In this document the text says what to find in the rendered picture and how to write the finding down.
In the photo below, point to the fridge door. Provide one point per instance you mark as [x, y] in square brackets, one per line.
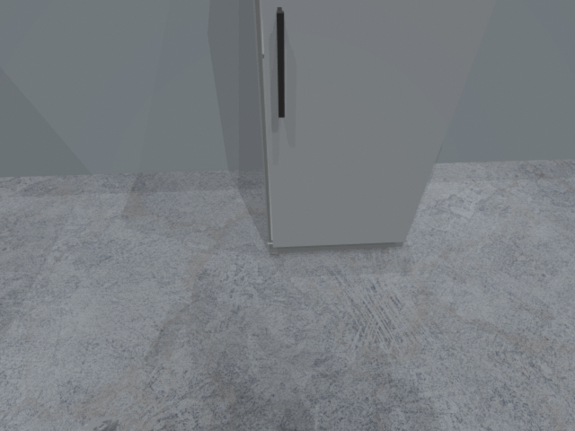
[370, 89]

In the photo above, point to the handle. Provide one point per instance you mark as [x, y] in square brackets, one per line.
[281, 73]

